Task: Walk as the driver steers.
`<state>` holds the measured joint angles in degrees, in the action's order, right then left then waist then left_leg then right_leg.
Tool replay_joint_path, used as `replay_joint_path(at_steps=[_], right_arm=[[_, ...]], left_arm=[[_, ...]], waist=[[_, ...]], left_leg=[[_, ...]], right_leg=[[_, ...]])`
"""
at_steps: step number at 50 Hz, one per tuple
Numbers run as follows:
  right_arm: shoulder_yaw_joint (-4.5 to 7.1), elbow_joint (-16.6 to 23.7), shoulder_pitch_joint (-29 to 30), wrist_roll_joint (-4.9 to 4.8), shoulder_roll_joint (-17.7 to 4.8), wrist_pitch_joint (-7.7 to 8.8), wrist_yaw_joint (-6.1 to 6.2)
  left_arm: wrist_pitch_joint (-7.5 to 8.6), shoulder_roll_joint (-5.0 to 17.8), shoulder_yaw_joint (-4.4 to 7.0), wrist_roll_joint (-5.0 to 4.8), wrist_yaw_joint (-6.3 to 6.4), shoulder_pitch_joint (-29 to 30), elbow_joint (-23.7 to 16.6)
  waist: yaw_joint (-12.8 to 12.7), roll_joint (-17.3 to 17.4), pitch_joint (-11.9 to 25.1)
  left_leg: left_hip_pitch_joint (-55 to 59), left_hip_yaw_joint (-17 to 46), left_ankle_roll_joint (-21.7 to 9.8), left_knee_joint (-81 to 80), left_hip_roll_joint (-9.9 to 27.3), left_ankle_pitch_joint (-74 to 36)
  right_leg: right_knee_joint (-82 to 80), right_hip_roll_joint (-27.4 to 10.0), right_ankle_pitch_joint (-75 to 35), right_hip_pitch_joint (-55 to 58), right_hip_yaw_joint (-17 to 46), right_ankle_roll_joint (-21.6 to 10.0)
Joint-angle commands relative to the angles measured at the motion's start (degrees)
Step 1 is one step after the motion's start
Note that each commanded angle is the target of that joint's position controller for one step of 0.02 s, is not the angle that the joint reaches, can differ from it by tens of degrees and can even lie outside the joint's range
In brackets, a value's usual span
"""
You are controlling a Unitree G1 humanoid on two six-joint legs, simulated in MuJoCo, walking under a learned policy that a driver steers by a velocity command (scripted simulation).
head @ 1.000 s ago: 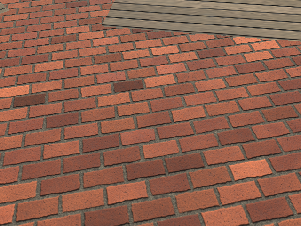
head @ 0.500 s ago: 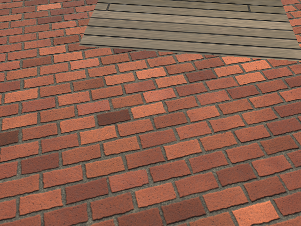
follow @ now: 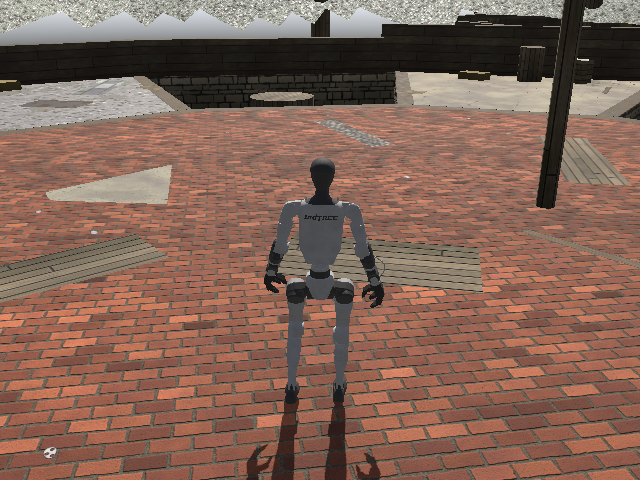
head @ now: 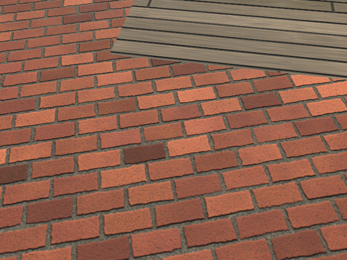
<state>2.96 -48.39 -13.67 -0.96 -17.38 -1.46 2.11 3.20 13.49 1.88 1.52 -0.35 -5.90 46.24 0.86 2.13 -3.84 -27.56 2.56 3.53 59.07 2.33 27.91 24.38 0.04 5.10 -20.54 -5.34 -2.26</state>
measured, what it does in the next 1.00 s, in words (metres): walks ahead, turning left: left foot, then right foot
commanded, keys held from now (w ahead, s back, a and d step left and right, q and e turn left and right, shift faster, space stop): q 0.56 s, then w+q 0.28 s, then w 0.16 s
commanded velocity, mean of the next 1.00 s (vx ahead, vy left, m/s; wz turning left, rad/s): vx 0.15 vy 0.00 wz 0.51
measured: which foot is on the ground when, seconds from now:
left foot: up 0.00-0.22, down 0.24-0.74, up 0.76-1.00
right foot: down 0.00-0.24, up 0.26-0.70, down 0.72-1.00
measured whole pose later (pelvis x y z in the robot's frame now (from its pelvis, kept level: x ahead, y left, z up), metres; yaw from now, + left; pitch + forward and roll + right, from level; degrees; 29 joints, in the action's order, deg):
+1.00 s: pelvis +0.12 +0.07 +0.01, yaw +32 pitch +2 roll -1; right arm 4.2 -37.3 -11.0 -1.0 -17.8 1.5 -0.7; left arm 4.5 15.3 3.6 -0.2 0.4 -20.2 51.0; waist -4.3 2.7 -0.1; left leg -37.4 4.4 1.3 51.0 3.2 8.7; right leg 14.4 -1.0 16.2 0.0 -3.9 0.8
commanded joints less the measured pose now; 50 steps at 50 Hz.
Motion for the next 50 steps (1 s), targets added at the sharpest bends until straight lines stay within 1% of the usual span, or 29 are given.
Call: replay_joint_path(at_steps=[1,5,8,11,12,13,14,15,16,17,18,20,24,28,29,32,33,35,36,37,38,39,40,41,42,44,45,47,50], right_arm=[[1.43,2.8,-6.5,0.32,-3.6,-1.50,0.57],[1.88,5.6,-1.6,0.41,-4.1,-1.91,-0.25],[2.29,7.3,0.4,0.39,-4.5,-1.92,-1.12],[2.95,7.0,-2.3,0.51,-4.4,-1.73,-2.06],[3.68,6.6,-4.0,0.87,-6.2,-1.63,-1.87],[5.17,7.5,-5.0,0.90,-12.1,-1.49,-0.90],[5.59,9.4,-3.4,2.15,-16.5,-0.78,-0.83],[5.08,9.6,-3.7,3.02,-13.9,0.60,-1.24],[4.74,9.7,-1.4,2.55,-12.6,1.67,-1.20],[4.55,10.3,1.7,1.40,-11.1,2.01,-0.95],[3.97,10.8,3.3,0.36,-9.6,1.92,-0.69],[3.44,11.1,2.7,0.54,-8.6,1.68,-0.18],[3.94,11.4,1.0,0.29,-9.7,1.15,0.51],[4.34,12.3,2.2,0.49,-10.8,0.43,0.52],[4.37,12.4,2.2,0.36,-10.7,0.34,0.38],[4.06,12.5,3.1,-0.05,-10.2,0.39,-0.11],[3.93,12.5,3.5,-0.06,-10.1,0.45,-0.20],[3.45,12.9,5.3,-0.23,-9.2,0.39,-0.07],[2.89,13.3,5.5,-0.19,-7.4,0.57,0.04],[1.62,13.4,4.0,0.06,-2.6,0.78,-0.19],[2.13,16.8,5.8,-0.79,-4.4,1.68,-0.31],[2.97,16.9,6.7,-0.44,-8.6,2.32,-0.54],[3.65,15.7,5.4,-0.27,-10.1,2.37,-0.94],[3.76,14.5,4.2,0.01,-9.4,2.24,-1.10],[3.57,14.7,4.7,0.08,-8.4,2.48,-1.48],[2.58,15.2,5.9,-0.04,-4.9,3.36,-2.16],[2.10,15.7,6.5,-0.26,-3.7,3.70,-2.35],[1.59,16.5,8.2,-0.18,-2.8,4.10,-2.60],[0.52,18.4,12.6,0.09,-1.1,4.66,-3.47]], left_arm=[[0.15,9.9,2.83,-0.30,1.20,3.1,-2.9],[-1.29,11.0,3.31,-0.70,2.44,3.6,-2.0],[-2.31,12.0,3.68,-1.31,2.45,3.0,-1.3],[-3.31,12.2,3.89,-2.67,2.35,3.7,-0.6],[-3.63,10.4,3.60,-2.83,2.22,1.0,0.5],[-3.82,7.1,2.86,-1.19,1.80,-0.2,0.1],[-3.49,7.2,2.88,-0.13,2.14,4.2,-3.1],[-3.39,9.3,3.52,-0.50,2.34,7.3,-3.6],[-3.47,9.9,3.96,-1.52,2.42,6.4,-3.1],[-3.59,9.8,4.22,-1.47,2.93,4.4,-1.6],[-3.68,10.5,4.52,-1.04,3.30,4.1,-1.1],[-3.38,9.6,4.50,-1.21,3.12,3.7,-1.2],[-3.03,8.1,3.91,-1.86,2.92,5.4,-1.8],[-2.84,8.4,3.78,-2.03,2.28,5.6,-1.9],[-2.65,8.7,3.82,-2.18,2.00,5.0,-1.9],[-1.50,9.3,3.99,-2.76,1.00,5.1,-2.5],[-0.91,9.5,4.09,-2.96,0.69,4.3,-2.5],[0.33,9.4,4.44,-3.26,0.31,-0.8,-0.9],[0.65,11.1,5.09,-2.95,0.51,-4.9,0.3],[0.62,13.8,5.54,-1.89,0.94,-10.9,1.3],[1.07,18.2,6.25,0.09,0.34,-11.3,1.7],[1.75,15.4,5.67,-0.18,0.41,-7.1,0.0],[1.86,11.8,4.72,-1.38,0.95,-4.2,-0.9],[1.77,10.5,4.22,-1.90,1.32,-3.6,-1.6],[1.64,10.2,4.01,-2.03,1.63,-4.2,-1.3],[2.13,9.8,3.61,-1.31,1.65,-8.3,-0.1],[2.31,10.2,3.65,-1.18,1.45,-9.6,0.4],[2.35,10.5,3.60,-1.40,1.07,-11.0,1.0],[2.02,12.3,3.79,-2.33,0.68,-12.4,1.6]], waist=[[1.4,-9.3,9.1],[0.0,-8.8,8.6],[-0.5,-8.5,7.9],[1.8,-7.8,8.2],[2.0,-4.5,7.5],[0.3,9.9,6.6],[0.8,17.2,5.3],[2.7,9.8,7.7],[0.9,7.3,7.4],[-0.5,4.3,7.9],[-0.9,4.4,7.9],[-1.3,4.6,9.7],[0.0,5.0,9.7],[0.6,6.3,8.6],[0.7,6.2,9.3],[0.9,7.7,7.2],[0.4,8.0,6.6],[-2.9,6.7,6.1],[-4.4,4.0,7.1],[-4.9,-6.3,10.9],[-4.1,-15.0,4.9],[-2.8,-12.9,0.5],[-2.1,-12.0,-1.1],[-2.0,-11.1,-0.4],[-2.5,-10.2,-1.0],[-4.1,-7.8,-0.4],[-4.5,-8.2,-0.5],[-5.2,-8.1,-1.0],[-6.2,-8.4,-1.8]], left_leg=[[4.5,-0.9,0.2,-2.7,2.3,-5.4],[5.2,-2.4,-1.1,-8.7,2.9,-9.3],[6.2,-4.0,-2.3,-13.8,2.3,-8.0],[13.1,-6.9,-5.3,-27.0,-0.3,-14.3],[16.9,-4.2,-7.4,-33.1,-0.5,-19.6],[22.6,12.4,-12.2,-39.3,10.9,-35.8],[22.4,26.9,-23.1,-41.3,20.4,-43.7],[21.4,25.0,-24.2,-41.9,18.5,-40.4],[21.5,19.9,-20.8,-41.2,15.3,-39.0],[22.0,16.8,-17.5,-40.2,12.7,-36.8],[21.9,15.6,-16.1,-39.8,11.9,-37.9],[21.9,14.4,-16.2,-39.2,10.4,-42.4],[25.5,16.2,-16.3,-38.7,9.6,-39.4],[21.5,19.5,-16.7,-39.1,8.7,-32.6],[20.7,20.7,-16.8,-40.0,8.3,-26.0],[16.1,25.1,-16.5,-42.7,6.6,-3.8],[14.7,26.3,-16.2,-42.7,6.0,-0.6],[10.3,26.1,-13.9,-40.3,3.0,3.3],[3.8,23.5,-11.3,-35.2,0.4,5.5],[-4.3,14.1,-7.6,-17.7,-5.5,8.9],[-17.9,8.2,-6.8,-8.6,-9.0,7.1],[-20.9,8.5,-6.0,-1.6,-3.3,2.3],[-22.0,7.9,-5.1,0.6,-2.2,-2.4],[-21.7,6.9,-4.1,2.1,-1.4,-5.5],[-22.5,6.3,-3.4,3.2,-0.5,-8.8],[-20.9,4.9,-2.8,4.0,-0.1,-14.1],[-20.5,4.3,-2.5,2.0,0.0,-15.7],[-19.0,2.9,-2.0,-3.9,0.3,-18.6],[-13.1,-1.8,-2.0,-15.1,1.3,-22.5]], right_leg=[[-11.3,-16.7,-10.4,3.1,8.8,-12.4],[-12.6,-17.7,-0.5,4.6,6.6,-11.7],[-10.7,-18.9,-0.1,7.8,5.9,-10.7],[-4.0,-17.3,0.2,8.6,2.8,-6.5],[2.1,-14.5,4.2,6.0,0.3,-2.7],[18.0,-7.6,16.4,-4.5,-5.9,3.2],[30.8,0.8,32.9,-16.9,-1.3,6.3],[38.6,0.0,32.4,-17.5,6.0,5.6],[40.3,-0.9,27.3,-17.9,7.9,4.8],[39.6,-1.7,23.1,-18.0,8.6,4.7],[39.1,-1.8,20.6,-17.6,8.8,5.0],[39.8,-0.6,17.2,-14.9,8.7,5.6],[29.0,0.4,14.7,-14.5,9.6,6.7],[20.7,1.3,14.8,-8.6,10.2,7.2],[18.8,1.5,14.7,-6.9,10.2,7.0],[11.9,2.2,15.8,-2.3,9.5,5.4],[8.9,2.3,15.8,0.0,9.3,4.7],[-2.5,1.9,9.3,9.6,8.1,2.7],[-5.2,-2.3,8.2,18.6,10.3,0.8],[-7.6,-14.1,17.1,27.8,22.1,-3.0],[-14.2,-22.9,30.7,24.4,41.0,-10.2],[-15.0,-23.8,34.5,21.2,40.6,-11.7],[-15.2,-20.4,32.0,21.0,34.2,-9.5],[-15.0,-17.8,27.7,22.0,29.1,-7.1],[-15.3,-16.8,22.3,22.1,25.2,-6.3],[-16.3,-14.8,13.4,20.8,19.0,-6.5],[-16.6,-14.5,10.5,20.3,17.0,-7.1],[-17.2,-13.5,5.7,20.1,12.9,-7.5],[-17.5,-12.8,0.9,17.8,8.5,-7.3]])
Next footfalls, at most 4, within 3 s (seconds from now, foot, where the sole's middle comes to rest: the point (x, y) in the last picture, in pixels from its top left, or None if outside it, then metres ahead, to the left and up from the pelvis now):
0.24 left None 0.07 0.14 -0.77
0.72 right None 0.14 -0.07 -0.77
1.16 left None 0.23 0.33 -0.77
1.64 right None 0.38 0.16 -0.77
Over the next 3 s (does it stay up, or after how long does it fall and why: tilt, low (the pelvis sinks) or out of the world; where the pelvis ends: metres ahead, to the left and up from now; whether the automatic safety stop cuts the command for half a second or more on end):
stays up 0.72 0.22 0.00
